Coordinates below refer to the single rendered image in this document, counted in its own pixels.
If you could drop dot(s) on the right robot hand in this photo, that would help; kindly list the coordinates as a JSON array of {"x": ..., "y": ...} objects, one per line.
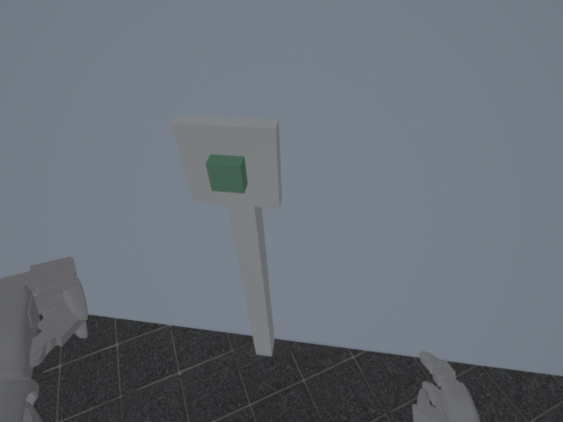
[{"x": 453, "y": 402}]

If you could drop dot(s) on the left robot hand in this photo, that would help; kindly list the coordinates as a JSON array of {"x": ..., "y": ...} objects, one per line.
[{"x": 61, "y": 301}]

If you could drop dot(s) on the left robot forearm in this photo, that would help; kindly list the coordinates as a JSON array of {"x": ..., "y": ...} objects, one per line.
[{"x": 17, "y": 397}]

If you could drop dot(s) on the panel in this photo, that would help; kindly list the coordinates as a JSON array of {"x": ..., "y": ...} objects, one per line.
[{"x": 258, "y": 140}]

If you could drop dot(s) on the button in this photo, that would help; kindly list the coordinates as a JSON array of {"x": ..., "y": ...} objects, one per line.
[{"x": 227, "y": 173}]

